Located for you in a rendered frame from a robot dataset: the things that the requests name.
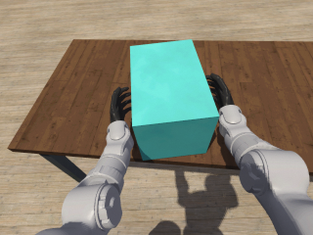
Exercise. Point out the robot left upper arm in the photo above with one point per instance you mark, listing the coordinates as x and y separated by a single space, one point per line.
89 210

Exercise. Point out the carton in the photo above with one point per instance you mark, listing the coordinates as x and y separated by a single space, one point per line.
172 108

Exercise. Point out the robot right upper arm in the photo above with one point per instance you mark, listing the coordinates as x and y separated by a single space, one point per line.
279 181

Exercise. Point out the left robot forearm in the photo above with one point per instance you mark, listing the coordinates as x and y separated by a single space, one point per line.
113 163

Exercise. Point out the right robot forearm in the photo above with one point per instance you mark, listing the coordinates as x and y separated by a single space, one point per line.
237 136

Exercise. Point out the right robot hand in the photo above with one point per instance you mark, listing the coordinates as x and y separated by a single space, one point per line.
223 96

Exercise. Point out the table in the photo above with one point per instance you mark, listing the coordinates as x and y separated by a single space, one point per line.
270 81

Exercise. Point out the left robot hand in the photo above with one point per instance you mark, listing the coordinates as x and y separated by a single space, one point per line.
116 109

